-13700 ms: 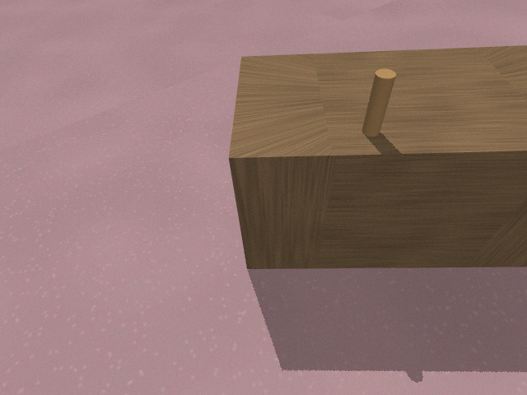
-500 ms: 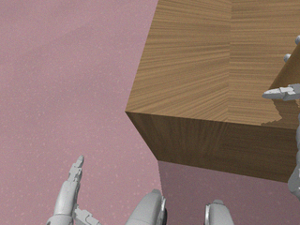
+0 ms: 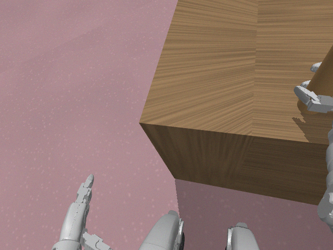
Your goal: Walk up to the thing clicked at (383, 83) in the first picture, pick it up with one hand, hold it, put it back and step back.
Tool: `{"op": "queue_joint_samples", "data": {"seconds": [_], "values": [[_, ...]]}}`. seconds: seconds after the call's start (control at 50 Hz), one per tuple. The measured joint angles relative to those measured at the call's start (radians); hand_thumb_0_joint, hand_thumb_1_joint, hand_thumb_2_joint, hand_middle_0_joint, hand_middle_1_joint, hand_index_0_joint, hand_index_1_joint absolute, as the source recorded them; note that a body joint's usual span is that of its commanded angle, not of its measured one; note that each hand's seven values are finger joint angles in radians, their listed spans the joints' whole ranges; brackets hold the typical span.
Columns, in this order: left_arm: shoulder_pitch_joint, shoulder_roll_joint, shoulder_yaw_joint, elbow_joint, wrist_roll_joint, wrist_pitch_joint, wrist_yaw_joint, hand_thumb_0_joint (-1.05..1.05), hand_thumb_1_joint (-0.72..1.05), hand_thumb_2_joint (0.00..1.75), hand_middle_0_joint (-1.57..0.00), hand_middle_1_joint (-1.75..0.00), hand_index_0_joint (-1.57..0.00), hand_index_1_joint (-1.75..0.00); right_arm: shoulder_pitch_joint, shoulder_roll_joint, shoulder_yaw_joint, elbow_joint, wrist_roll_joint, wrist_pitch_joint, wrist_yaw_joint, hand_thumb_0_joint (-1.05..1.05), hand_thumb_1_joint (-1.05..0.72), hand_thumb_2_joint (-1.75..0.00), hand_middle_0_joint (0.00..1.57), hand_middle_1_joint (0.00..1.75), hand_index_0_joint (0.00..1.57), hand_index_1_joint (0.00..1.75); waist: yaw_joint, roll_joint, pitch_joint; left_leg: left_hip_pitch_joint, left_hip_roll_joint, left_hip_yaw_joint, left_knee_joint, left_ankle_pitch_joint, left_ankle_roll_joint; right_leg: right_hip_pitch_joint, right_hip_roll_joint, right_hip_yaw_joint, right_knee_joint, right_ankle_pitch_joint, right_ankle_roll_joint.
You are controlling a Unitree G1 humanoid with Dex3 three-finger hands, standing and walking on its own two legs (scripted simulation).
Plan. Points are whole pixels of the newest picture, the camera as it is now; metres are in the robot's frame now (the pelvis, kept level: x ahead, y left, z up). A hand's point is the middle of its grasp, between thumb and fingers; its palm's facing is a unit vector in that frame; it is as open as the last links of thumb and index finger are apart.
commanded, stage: settle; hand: right
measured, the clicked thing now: (327, 80) +0.50 -0.23 +0.07
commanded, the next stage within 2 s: lift in 0.90 s
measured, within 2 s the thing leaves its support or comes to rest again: leaves its support in 0.06 s
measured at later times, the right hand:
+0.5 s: hand out of the picture +0.49 -0.22 +0.09, palm faces +0.20 +0.98 +0.00, open 7.6 cm
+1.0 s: hand out of the picture +0.50 -0.22 +0.12, palm faces +0.18 +0.98 +0.02, open 7.6 cm
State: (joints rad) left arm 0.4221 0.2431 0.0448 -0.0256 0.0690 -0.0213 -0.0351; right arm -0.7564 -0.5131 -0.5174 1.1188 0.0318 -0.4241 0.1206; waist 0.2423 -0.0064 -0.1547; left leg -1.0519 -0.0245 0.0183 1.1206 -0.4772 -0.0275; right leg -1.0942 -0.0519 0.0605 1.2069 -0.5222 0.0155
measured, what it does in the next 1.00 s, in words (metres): stands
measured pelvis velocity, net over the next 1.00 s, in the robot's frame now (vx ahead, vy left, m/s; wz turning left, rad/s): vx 0.02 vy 0.00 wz -0.01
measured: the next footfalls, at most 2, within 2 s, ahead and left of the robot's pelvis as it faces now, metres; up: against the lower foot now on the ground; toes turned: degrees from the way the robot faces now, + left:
none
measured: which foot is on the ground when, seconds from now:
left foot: down 0.00-1.00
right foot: down 0.00-1.00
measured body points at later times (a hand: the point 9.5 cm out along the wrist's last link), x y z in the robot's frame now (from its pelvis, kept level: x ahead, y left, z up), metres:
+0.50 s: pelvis +0.00 +0.00 +0.02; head +0.10 -0.03 +0.46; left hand +0.15 +0.26 +0.01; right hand +0.48 -0.28 +0.09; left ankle +0.03 +0.14 -0.64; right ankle +0.02 -0.12 -0.64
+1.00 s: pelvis +0.02 +0.00 +0.04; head +0.11 -0.02 +0.48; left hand +0.17 +0.26 +0.02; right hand +0.49 -0.27 +0.12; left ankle +0.03 +0.14 -0.64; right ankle +0.02 -0.12 -0.64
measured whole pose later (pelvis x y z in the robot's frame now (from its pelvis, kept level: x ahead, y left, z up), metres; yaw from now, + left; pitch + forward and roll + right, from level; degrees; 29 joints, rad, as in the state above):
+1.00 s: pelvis +0.02 +0.00 +0.04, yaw -1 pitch +18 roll +2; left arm 0.36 0.24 0.02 0.14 0.03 -0.04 0.00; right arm -0.80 -0.47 -0.46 1.11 0.05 -0.32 0.12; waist 0.18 0.00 -0.13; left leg -0.82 -0.01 0.00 0.93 -0.43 -0.03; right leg -0.84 -0.04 0.03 1.00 -0.46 0.01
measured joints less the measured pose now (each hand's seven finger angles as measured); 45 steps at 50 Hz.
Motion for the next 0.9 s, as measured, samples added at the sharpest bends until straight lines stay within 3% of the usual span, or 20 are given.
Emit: {"op": "queue_joint_samples", "data": {"seconds": [0.12, 0.24, 0.34, 0.52, 0.7, 0.9], "values": [[-0.031, 0.01, 0.0, 0.028, -0.011, 0.012, 0.014, -0.01, -0.53, 0.06, -0.07, -0.05, -0.07, -0.06, 0.003, 0.023, 0.012, 0.0, -0.004, 0.012, -0.013, -0.01, 0.11, -1.01, 0.9, 1.07, 0.92, 1.07, -0.011, -0.003, 0.004, 0.042, 0.0, -0.005, -0.022, 0.007, -0.003, 0.044, 0.0, -0.005, -0.021, 0.005, -0.004], [-0.035, 0.009, -0.002, 0.054, -0.017, -0.006, 0.022, -0.01, -0.53, 0.06, -0.07, -0.05, -0.07, -0.06, -0.015, 0.024, 0.035, 0.023, 0.0, 0.021, -0.026, -0.01, 0.13, -1.06, 0.87, 1.14, 0.89, 1.14, -0.023, 0.007, -0.001, 0.092, 0.003, -0.003, -0.065, 0.021, -0.001, 0.092, 0.002, -0.004, -0.065, 0.021, -0.003], [-0.039, -0.008, -0.019, 0.089, -0.013, -0.006, 0.02, -0.01, -0.52, 0.05, -0.07, -0.06, -0.07, -0.06, -0.032, 0.01, 0.045, 0.01, 0.0, 0.028, -0.024, -0.01, 0.14, -1.07, 0.86, 1.15, 0.89, 1.15, -0.033, 0.007, 0.008, 0.099, 0.005, -0.005, -0.075, 0.027, 0.0, 0.102, 0.004, -0.008, -0.08, 0.029, -0.002], [-0.037, 0.008, -0.007, 0.1, -0.032, 0.001, 0.026, -0.01, -0.52, 0.05, -0.07, -0.06, -0.07, -0.06, -0.022, 0.032, 0.043, 0.001, 0.02, 0.075, -0.012, -0.01, 0.14, -1.08, 0.86, 1.16, 0.88, 1.16, -0.046, -0.008, 0.02, 0.158, 0.01, -0.012, -0.121, 0.038, -0.004, 0.164, 0.008, -0.017, -0.13, 0.042, -0.006], [-0.046, -0.003, -0.018, 0.13, -0.028, -0.029, 0.029, -0.01, -0.52, 0.05, -0.06, -0.05, -0.06, -0.06, -0.038, 0.029, 0.059, -0.002, 0.018, 0.066, -0.005, -0.01, 0.14, -1.08, 0.86, 1.16, 0.88, 1.16, -0.05, 0.011, 0.024, 0.176, 0.009, -0.015, -0.141, 0.042, 0.001, 0.186, 0.006, -0.02, -0.157, 0.048, -0.002], [-0.061, 0.006, -0.014, 0.163, -0.037, -0.009, 0.032, -0.01, -0.53, 0.06, -0.06, -0.05, -0.06, -0.06, -0.03, 0.042, 0.047, -0.026, 0.025, 0.095, -0.012, -0.01, 0.13, -1.08, 0.84, 1.18, 0.87, 1.19, -0.059, -0.003, 0.026, 0.216, 0.011, -0.022, -0.17, 0.045, -0.001, 0.23, 0.007, -0.028, -0.191, 0.052, -0.004]]}}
